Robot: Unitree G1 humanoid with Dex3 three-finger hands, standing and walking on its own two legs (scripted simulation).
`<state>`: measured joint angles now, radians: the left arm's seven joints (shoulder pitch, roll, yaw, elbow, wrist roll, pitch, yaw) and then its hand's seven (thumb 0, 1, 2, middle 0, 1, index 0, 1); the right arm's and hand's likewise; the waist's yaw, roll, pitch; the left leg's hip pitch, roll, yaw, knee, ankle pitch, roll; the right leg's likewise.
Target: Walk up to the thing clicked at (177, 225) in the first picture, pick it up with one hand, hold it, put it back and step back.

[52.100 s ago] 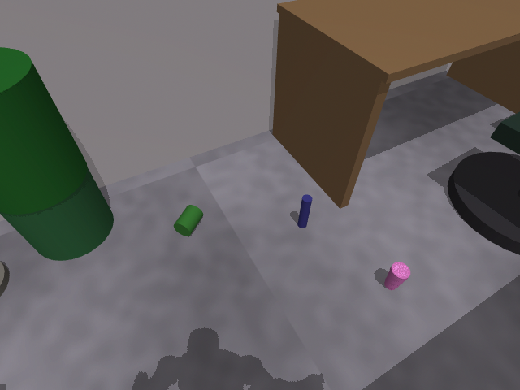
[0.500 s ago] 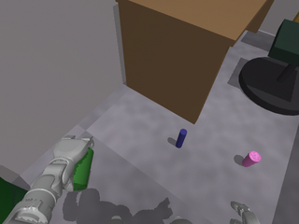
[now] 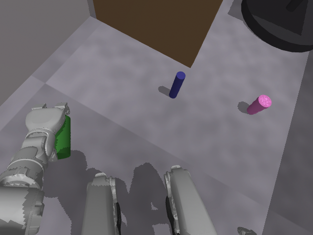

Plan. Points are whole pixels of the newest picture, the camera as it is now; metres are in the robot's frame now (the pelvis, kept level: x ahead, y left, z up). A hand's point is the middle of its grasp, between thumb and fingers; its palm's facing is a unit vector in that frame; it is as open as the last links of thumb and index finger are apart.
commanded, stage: crouch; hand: left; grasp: from above
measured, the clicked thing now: (54, 137) +0.42 +0.25 -0.18
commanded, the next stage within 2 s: lower in 1.12 s
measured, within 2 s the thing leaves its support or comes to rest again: neither
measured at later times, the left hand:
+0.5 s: hand (64, 139) +0.44 +0.26 -0.28, palm faces -0.46 -0.01 -0.89, open 14.2 cm
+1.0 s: hand (70, 140) +0.45 +0.26 -0.34, palm faces -0.47 -0.01 -0.88, open 14.2 cm
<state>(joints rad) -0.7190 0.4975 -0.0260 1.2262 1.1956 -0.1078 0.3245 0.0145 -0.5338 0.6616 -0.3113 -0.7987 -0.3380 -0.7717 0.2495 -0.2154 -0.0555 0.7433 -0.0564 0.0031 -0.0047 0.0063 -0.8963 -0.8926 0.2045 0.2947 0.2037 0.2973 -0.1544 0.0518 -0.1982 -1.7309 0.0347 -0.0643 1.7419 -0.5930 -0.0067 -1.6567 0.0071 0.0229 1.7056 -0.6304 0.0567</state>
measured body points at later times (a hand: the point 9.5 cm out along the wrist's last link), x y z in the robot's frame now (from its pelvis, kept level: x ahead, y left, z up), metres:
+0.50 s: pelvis -0.01 -0.01 -0.12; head +0.22 +0.04 +0.27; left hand +0.46 +0.26 -0.23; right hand +0.07 -0.29 -0.24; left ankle +0.08 +0.12 -0.50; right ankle +0.07 -0.15 -0.50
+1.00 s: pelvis -0.02 -0.01 -0.18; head +0.22 +0.04 +0.20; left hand +0.47 +0.25 -0.29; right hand +0.02 -0.28 -0.29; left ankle +0.08 +0.12 -0.50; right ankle +0.07 -0.15 -0.50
